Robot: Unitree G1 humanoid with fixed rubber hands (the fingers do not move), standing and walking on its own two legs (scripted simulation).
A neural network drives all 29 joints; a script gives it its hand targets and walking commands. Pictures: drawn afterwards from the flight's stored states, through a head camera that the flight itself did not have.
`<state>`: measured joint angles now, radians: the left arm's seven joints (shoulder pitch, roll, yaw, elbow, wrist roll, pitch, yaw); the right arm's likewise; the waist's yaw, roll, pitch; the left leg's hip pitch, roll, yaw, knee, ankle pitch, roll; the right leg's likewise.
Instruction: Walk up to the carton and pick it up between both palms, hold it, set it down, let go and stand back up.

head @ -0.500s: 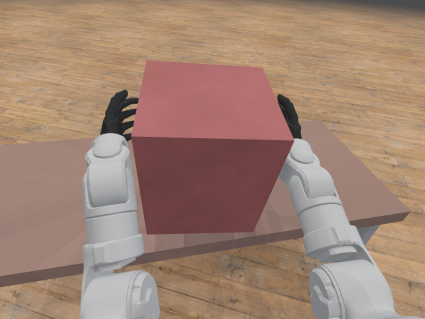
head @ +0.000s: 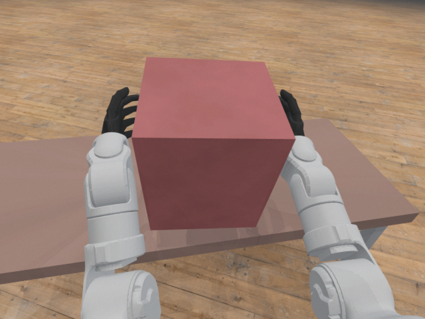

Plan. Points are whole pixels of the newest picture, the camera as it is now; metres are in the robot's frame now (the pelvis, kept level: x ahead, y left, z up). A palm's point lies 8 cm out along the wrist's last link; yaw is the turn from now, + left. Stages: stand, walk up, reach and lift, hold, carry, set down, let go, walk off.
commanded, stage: set down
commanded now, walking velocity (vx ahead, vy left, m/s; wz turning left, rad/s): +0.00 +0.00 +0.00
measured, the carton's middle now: (205, 148) +0.38 +0.01 +0.18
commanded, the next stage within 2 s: none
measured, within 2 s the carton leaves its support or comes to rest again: neither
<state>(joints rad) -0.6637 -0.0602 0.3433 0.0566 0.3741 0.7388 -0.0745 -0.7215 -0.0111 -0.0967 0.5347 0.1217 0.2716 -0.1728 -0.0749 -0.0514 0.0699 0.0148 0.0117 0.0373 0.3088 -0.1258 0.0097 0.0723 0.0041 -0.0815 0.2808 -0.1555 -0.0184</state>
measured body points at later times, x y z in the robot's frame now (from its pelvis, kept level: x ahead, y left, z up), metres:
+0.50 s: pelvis +0.03 -0.01 +0.00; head +0.00 +0.02 +0.45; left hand +0.41 +0.15 +0.17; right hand +0.41 -0.16 +0.16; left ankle +0.04 +0.11 -0.75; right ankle +0.02 -0.10 -0.75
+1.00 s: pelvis +0.02 +0.00 +0.00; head +0.00 +0.03 +0.45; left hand +0.42 +0.15 +0.16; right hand +0.41 -0.16 +0.15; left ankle +0.04 +0.11 -0.75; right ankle +0.02 -0.10 -0.75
